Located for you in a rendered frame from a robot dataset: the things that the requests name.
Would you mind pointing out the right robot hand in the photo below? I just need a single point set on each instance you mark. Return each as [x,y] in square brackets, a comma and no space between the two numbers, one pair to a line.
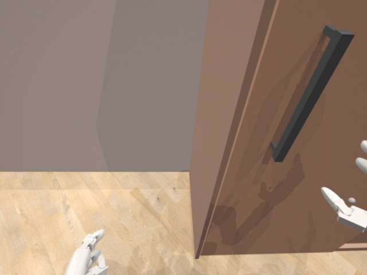
[353,217]

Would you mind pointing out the left robot hand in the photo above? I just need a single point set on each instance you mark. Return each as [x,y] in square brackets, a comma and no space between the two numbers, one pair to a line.
[82,259]

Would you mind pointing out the handle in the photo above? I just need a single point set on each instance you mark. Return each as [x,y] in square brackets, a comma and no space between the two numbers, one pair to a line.
[337,46]

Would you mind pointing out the wardrobe door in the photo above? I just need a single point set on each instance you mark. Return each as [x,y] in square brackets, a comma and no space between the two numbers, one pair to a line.
[361,238]
[267,207]

